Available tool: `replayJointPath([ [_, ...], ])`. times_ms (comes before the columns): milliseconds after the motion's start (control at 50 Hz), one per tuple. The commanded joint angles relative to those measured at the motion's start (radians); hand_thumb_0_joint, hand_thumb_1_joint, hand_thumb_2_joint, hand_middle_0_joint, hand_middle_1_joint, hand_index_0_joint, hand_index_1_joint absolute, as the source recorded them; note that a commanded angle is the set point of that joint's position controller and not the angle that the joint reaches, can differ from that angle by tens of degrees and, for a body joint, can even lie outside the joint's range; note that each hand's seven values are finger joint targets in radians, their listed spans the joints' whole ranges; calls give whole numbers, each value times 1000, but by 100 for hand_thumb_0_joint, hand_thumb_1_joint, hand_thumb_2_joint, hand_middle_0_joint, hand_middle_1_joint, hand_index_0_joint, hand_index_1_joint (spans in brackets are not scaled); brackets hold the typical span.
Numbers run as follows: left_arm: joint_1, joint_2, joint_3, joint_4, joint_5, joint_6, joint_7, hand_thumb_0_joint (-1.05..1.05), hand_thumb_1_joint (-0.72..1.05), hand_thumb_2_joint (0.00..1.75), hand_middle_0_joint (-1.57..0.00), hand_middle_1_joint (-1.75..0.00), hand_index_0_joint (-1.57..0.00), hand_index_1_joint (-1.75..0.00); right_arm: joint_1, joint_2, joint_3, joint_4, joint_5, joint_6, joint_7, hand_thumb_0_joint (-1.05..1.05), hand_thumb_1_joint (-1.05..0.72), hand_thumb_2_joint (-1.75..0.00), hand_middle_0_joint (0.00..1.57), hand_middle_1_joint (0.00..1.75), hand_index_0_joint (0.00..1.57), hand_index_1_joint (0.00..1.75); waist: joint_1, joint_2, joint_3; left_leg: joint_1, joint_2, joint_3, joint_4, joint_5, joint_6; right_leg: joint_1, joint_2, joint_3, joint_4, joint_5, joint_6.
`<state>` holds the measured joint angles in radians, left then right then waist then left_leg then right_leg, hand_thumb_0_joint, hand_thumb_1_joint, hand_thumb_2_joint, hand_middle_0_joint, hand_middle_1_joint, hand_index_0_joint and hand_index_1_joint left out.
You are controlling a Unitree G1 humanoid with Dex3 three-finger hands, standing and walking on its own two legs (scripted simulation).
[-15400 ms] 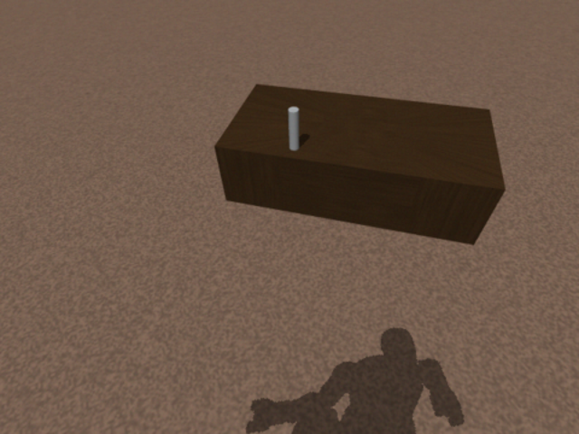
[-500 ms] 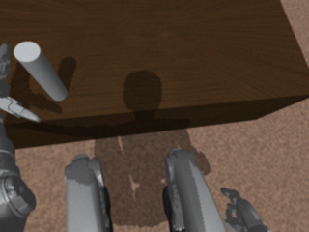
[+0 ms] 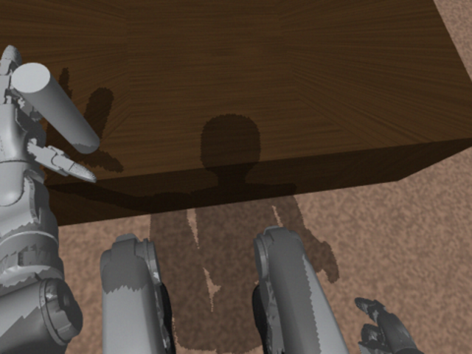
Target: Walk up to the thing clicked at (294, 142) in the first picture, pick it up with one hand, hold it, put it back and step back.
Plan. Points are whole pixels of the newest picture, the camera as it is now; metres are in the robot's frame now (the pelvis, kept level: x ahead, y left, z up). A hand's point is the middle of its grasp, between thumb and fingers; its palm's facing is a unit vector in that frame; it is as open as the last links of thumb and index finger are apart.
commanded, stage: rest palm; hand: left
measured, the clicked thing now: (64, 116) +0.49 +0.24 +0.00
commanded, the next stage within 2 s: close in 0.10 s
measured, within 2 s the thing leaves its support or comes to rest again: leaves its support in 1.32 s
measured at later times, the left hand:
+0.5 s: hand (71, 126) +0.48 +0.23 -0.01, palm faces +0.11 -0.99 -0.02, open 16.1 cm
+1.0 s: hand (76, 124) +0.48 +0.23 -0.02, palm faces +0.10 -1.00 -0.01, open 9.8 cm
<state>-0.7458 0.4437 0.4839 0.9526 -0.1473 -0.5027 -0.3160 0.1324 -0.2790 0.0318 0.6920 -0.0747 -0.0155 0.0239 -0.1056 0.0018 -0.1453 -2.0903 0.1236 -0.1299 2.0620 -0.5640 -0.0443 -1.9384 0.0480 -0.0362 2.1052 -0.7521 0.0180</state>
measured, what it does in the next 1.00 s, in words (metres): stands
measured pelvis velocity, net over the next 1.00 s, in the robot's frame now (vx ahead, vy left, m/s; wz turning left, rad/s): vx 0.00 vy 0.00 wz -0.02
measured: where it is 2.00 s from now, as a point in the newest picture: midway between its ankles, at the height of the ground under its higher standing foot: (218, 340)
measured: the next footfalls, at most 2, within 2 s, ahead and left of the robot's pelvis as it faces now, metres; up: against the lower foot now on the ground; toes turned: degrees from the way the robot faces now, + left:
none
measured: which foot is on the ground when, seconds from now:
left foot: down 0.00-1.00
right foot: down 0.00-1.00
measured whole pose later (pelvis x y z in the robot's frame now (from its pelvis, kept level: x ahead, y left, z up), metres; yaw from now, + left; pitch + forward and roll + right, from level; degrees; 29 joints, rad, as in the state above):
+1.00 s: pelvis +0.00 +0.00 -0.01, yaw -1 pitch +32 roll -5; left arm -0.75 0.44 0.44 0.93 -0.12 -0.52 -0.25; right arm 0.11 -0.26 0.04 0.68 -0.08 0.04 0.04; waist -0.11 0.00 -0.12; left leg -2.11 0.13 -0.14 2.11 -0.58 -0.04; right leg -1.95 0.06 -0.04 2.15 -0.76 0.02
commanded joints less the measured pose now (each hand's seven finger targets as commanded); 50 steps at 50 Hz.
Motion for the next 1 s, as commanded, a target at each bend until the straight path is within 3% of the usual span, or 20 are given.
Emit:
replayJointPath([
  [0, -309, 227, 8, -252, -4, -81, 29, 0, -61, 0, -4, -5, -6, -3, 119, -169, -74, -48, 2, -14, -12, 0, -92, -90, 20, 30, 20, 30, 25, 149, -655, 582, -36, 73, -165, 74, 55, 234, 15, -33, -306, 222, -50],
  [60, -280, 184, -9, -246, -7, -82, 44, 0, -61, 0, -6, -2, -6, -1, 114, -161, -74, -43, 2, -9, -10, 0, -91, -90, 20, 30, 20, 30, 15, 122, -630, 548, -36, 74, -158, 81, 59, 247, 17, -31, -312, 230, -45],
  [100, -274, 196, 4, -255, -4, -88, 58, 0, -61, 1, -6, -2, -6, -2, 109, -167, -75, -44, 1, -6, -8, 0, -91, -90, 20, 30, 20, 30, 20, 120, -635, 564, -34, 69, -155, 87, 60, 236, 17, -39, -299, 234, -47],
  [140, -280, 168, -20, -275, -1, -96, 61, 0, -61, 1, -6, -2, -6, -1, 102, -167, -76, -51, 0, -1, -4, 0, -92, -90, 20, 30, 20, 30, 16, 129, -638, 577, -33, 64, -156, 85, 58, 223, 18, -47, -285, 235, -51],
  [180, -264, 171, -17, -263, 3, -102, 69, 0, -61, 1, -6, -2, -6, -1, 102, -165, -77, -46, -2, 3, -3, 0, -92, -90, 20, 30, 20, 30, 16, 124, -640, 582, -33, 66, -149, 113, 60, 233, 20, -47, -287, 260, -47],
  [200, -264, 159, -24, -274, 3, -103, 72, 0, -54, 3, -12, -7, -13, -6, 103, -164, -79, -50, -3, 4, -3, 0, -91, -90, 20, 30, 20, 30, 16, 124, -650, 577, -34, 67, -144, 126, 61, 244, 20, -46, -285, 274, -47],
  [220, -242, 176, -3, -258, 5, -105, 74, 0, -48, 8, -17, -12, -17, -11, 109, -166, -76, -40, -4, 6, 0, 0, -91, -90, 20, 30, 20, 30, 24, 122, -641, 591, -32, 63, -143, 134, 61, 229, 20, -52, -271, 276, -48],
  [280, -281, 154, -39, -267, 7, -108, 73, 0, -49, 13, -26, -21, -26, -20, 97, -159, -74, -50, -5, 9, 2, 0, -93, -90, 20, 30, 20, 30, 6, 112, -643, 559, -31, 67, -130, 118, 65, 240, 22, -41, -284, 270, -44],
  [340, -314, 209, -17, -305, 17, -114, 80, 0, -48, 15, -30, -23, -30, -22, 102, -159, -70, -52, -7, 17, 3, 0, -93, -90, 20, 30, 20, 30, 20, 139, -656, 578, -30, 68, -138, 99, 61, 231, 24, -45, -277, 243, -49],
  [420, -276, 178, -29, -236, 14, -95, 74, 0, -44, 21, -38, -31, -39, -30, 103, -164, -67, -53, -3, 26, 3, 0, -93, -90, 20, 30, 20, 30, 4, 133, -613, 565, -31, 58, -151, 60, 58, 200, 25, -64, -269, 212, -51],
  [480, -293, 222, -10, -264, 7, -98, 68, 0, -42, 23, -46, -37, -47, -35, 89, -162, -60, -71, 1, 28, 0, 0, -93, -90, 20, 30, 20, 30, 16, 113, -622, 521, -34, 68, -148, 41, 61, 241, 23, -50, -282, 191, -48],
  [540, -282, 179, -34, -234, 0, -91, 50, 0, -40, 26, -50, -41, -51, -40, 99, -167, -62, -70, 4, 28, 1, 0, -93, -90, 20, 30, 20, 30, -1, 118, -603, 535, -33, 60, -148, 40, 60, 202, 26, -61, -271, 192, -51],
  [580, -263, 216, -8, -226, 3, -88, 51, 0, -34, 29, -54, -45, -56, -43, 98, -168, -60, -70, 5, 30, -1, 0, -92, -90, 20, 30, 20, 30, 20, 134, -605, 542, -33, 59, -149, 44, 58, 197, 26, -64, -260, 194, -54],
  [660, -298, 177, -42, -272, -7, -93, 49, 0, -28, 37, -63, -55, -64, -53, 101, -162, -56, -68, 5, 29, 0, 0, -93, -90, 20, 30, 20, 30, 3, 146, -641, 556, -32, 64, -135, 80, 60, 225, 26, -58, -260, 230, -50],
  [720, -309, 224, -19, -247, 9, -89, 61, 0, -24, 44, -70, -61, -71, -59, 111, -169, -63, -52, 6, 31, -4, 0, -93, -90, 20, 30, 20, 30, 7, 154, -607, 554, -30, 61, -139, 41, 59, 183, 26, -60, -260, 196, -52],
  [800, -321, 196, -31, -255, 0, -87, 69, 0, -18, 53, -80, -73, -81, -71, 105, -168, -60, -60, 4, 33, -5, 0, -93, -90, 20, 30, 20, 30, -4, 149, -615, 545, -31, 64, -133, 49, 60, 209, 25, -55, -269, 205, -49],
  [820, -316, 222, -13, -244, 0, -85, 73, 0, -16, 55, -83, -74, -84, -73, 109, -170, -59, -59, 6, 33, -6, 0, -93, -90, 20, 30, 20, 30, -1, 128, -608, 519, -31, 64, -129, 44, 62, 216, 25, -52, -272, 199, -47],
  [920, -292, 208, -24, -208, 12, -83, 70, 0, -7, 66, -95, -87, -97, -85, 113, -167, -56, -60, 2, 37, -3, 0, -92, -89, 20, 30, 20, 30, -2, 110, -598, 502, -31, 64, -123, 55, 65, 217, 28, -57, -269, 207, -47],
  [960, -284, 223, -5, -197, 8, -85, 72, 0, -2, 70, -100, -92, -101, -90, 104, -168, -54, -68, 2, 38, -2, 0, -92, -89, 20, 30, 20, 30, 7, 102, -581, 475, -32, 67, -123, 34, 64, 219, 28, -56, -271, 186, -46],
  [980, -303, 224, -15, -225, 9, -88, 69, 0, 0, 72, -103, -95, -105, -93, 110, -169, -54, -66, 2, 38, -1, 0, -92, -89, 20, 30, 20, 30, 2, 118, -612, 498, -30, 66, -121, 50, 63, 228, 29, -58, -261, 203, -48],
])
